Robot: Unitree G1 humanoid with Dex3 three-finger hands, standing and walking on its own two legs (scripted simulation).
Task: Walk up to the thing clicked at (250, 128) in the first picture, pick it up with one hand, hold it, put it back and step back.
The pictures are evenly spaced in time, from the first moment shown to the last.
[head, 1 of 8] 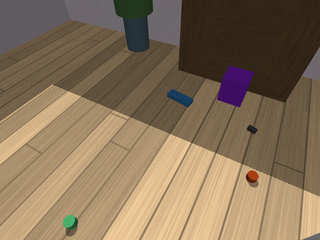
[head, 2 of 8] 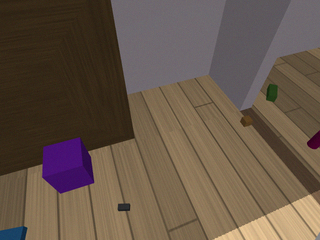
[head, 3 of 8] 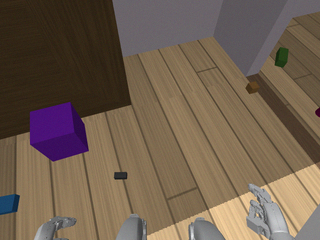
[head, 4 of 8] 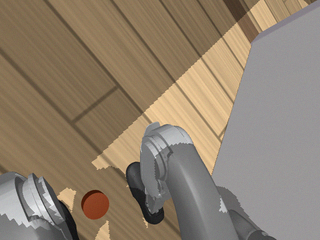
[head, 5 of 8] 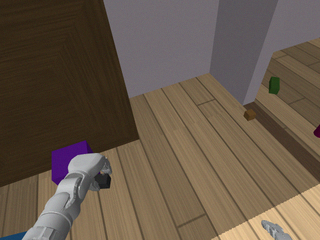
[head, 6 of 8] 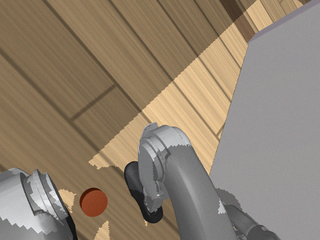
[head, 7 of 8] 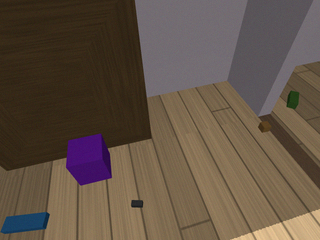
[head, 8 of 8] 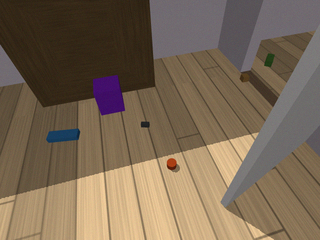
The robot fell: no
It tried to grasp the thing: yes
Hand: left
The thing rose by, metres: 0.68
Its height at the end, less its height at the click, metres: +0.00
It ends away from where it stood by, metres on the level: 0.01
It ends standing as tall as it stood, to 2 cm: yes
